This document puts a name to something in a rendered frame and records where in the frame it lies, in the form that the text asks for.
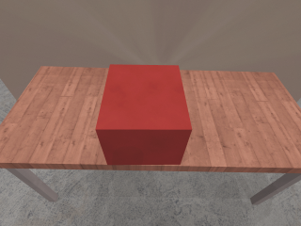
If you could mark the table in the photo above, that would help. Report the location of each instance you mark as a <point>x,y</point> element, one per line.
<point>241,122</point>

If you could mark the carton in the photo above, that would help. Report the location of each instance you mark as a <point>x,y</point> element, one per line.
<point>143,118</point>

